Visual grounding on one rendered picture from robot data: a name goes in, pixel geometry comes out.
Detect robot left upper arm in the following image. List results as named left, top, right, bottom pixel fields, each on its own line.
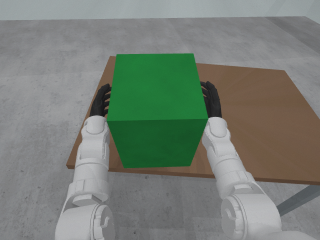
left=55, top=203, right=116, bottom=240

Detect robot right upper arm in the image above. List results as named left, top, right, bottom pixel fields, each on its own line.
left=221, top=193, right=317, bottom=240

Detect carton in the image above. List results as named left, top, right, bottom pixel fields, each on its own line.
left=106, top=53, right=209, bottom=169

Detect robot right forearm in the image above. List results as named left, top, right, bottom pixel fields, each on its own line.
left=202, top=117, right=282, bottom=228

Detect table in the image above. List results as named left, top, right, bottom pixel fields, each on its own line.
left=66, top=56, right=320, bottom=217

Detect robot right hand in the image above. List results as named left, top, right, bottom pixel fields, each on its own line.
left=200, top=81, right=222, bottom=118

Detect robot left forearm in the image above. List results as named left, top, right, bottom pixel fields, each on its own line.
left=55, top=115, right=110, bottom=240

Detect robot left hand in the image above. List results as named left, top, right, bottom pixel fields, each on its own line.
left=89, top=83, right=112, bottom=117

